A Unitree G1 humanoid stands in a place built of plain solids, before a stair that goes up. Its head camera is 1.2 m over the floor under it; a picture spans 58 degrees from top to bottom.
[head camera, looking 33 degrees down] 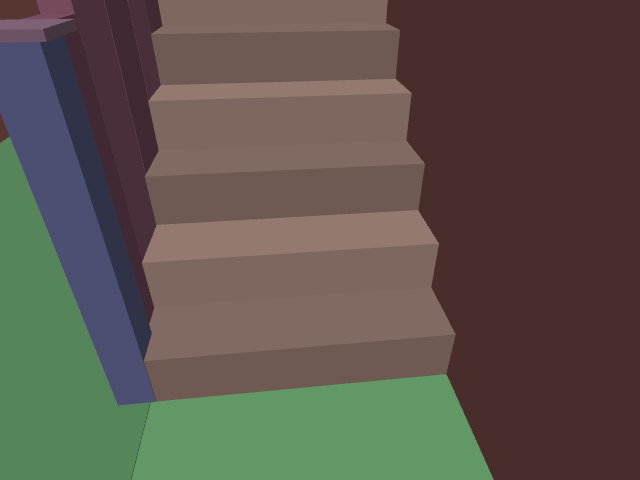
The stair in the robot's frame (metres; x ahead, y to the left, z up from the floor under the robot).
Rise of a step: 0.19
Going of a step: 0.24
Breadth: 0.99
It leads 7 degrees to the left of straight ahead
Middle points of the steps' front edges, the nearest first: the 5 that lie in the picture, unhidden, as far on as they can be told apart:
0.94 0.05 0.19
1.18 0.08 0.38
1.42 0.11 0.57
1.66 0.14 0.77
1.90 0.16 0.96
